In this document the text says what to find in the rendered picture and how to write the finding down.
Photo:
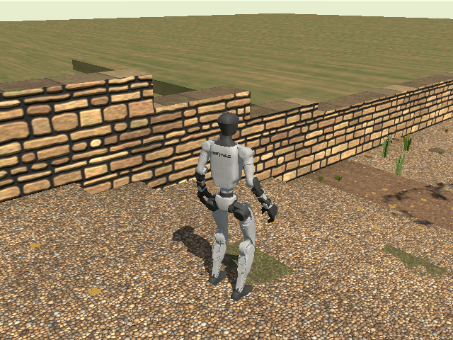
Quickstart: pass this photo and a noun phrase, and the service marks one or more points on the robot left forearm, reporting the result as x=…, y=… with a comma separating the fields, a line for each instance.
x=201, y=186

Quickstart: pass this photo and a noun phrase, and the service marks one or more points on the left robot thigh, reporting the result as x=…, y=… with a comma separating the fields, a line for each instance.
x=221, y=219

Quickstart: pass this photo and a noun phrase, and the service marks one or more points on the left robot upper arm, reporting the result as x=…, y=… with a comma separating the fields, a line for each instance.
x=204, y=157

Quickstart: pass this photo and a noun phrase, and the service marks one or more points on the robot right forearm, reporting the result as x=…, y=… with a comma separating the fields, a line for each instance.
x=260, y=194

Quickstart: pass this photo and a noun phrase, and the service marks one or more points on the right robot hand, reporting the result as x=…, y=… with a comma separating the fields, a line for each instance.
x=271, y=212

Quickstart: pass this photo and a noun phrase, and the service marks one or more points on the right robot foot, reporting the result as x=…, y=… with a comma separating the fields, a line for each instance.
x=246, y=290

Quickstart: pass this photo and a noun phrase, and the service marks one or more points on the left robot hand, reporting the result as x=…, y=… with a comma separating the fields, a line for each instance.
x=204, y=193

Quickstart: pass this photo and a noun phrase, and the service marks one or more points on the right robot upper arm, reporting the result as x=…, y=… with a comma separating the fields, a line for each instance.
x=246, y=154

